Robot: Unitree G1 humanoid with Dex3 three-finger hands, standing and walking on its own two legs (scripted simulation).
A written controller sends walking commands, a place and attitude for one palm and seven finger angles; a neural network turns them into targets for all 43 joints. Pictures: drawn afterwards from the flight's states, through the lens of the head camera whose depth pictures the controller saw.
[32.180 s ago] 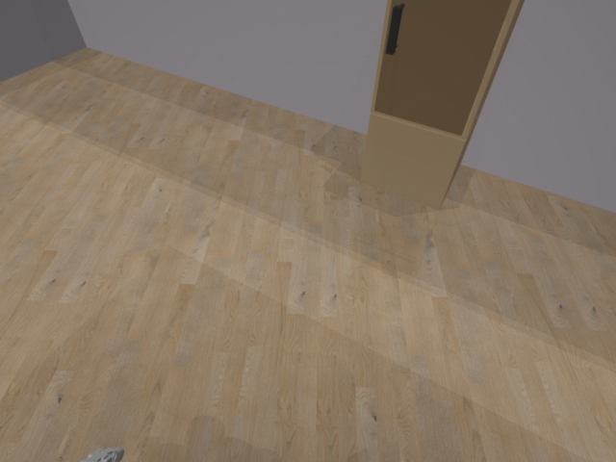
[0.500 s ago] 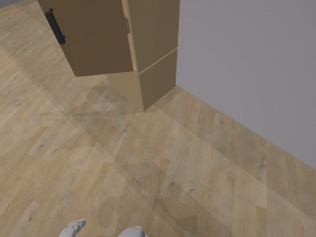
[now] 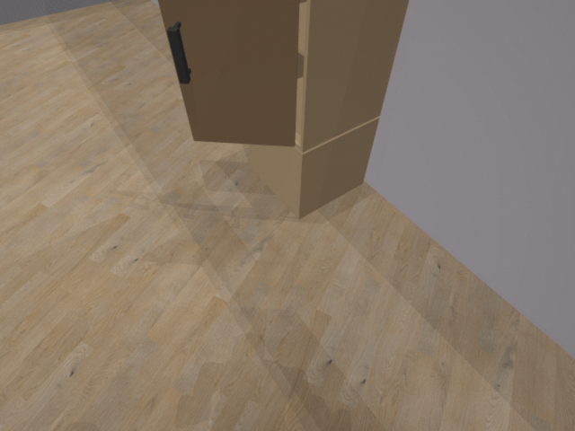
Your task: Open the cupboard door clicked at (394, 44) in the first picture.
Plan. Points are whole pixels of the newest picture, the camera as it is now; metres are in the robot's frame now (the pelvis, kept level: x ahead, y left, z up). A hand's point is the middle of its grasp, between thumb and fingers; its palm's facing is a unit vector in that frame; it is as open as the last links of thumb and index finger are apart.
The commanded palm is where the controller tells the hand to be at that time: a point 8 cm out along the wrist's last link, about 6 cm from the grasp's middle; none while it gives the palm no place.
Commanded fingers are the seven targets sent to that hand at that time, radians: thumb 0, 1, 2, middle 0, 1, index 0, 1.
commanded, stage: take the last steps up to it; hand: left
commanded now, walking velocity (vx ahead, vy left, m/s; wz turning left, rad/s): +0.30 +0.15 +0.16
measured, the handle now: (181, 53) +1.03 +0.39 -0.01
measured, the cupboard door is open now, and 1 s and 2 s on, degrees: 50 50 50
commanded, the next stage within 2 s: come to a stop and stand still in 1.20 s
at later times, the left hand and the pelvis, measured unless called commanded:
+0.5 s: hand out of the picture +0.02 +0.20 -0.18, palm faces +0.24 -0.96 -0.14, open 7.4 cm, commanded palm none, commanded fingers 0.00 0.90 0.90 -0.20 -0.30 -0.20 -0.30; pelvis +0.14 +0.06 -0.02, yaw +7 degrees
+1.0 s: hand (168, 276) +0.40 +0.27 -0.15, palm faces +0.08 -0.97 -0.22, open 7.4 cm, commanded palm none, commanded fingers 0.00 0.90 0.90 -0.20 -0.30 -0.20 -0.30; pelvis +0.30 +0.08 +0.00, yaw +3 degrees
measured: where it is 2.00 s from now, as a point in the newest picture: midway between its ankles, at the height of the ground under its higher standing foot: (263, 354)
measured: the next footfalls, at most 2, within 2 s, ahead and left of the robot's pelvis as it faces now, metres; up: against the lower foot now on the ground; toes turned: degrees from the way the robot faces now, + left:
right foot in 0.06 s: +0.07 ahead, -0.13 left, +0.00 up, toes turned -5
left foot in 0.48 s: +0.25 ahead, +0.19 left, +0.00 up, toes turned +14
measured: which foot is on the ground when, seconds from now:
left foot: down 0.00-0.06, up 0.08-0.46, down 0.48-0.90, up 0.92-1.00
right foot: up 0.00-0.04, down 0.06-0.48, up 0.50-0.88, down 0.90-1.00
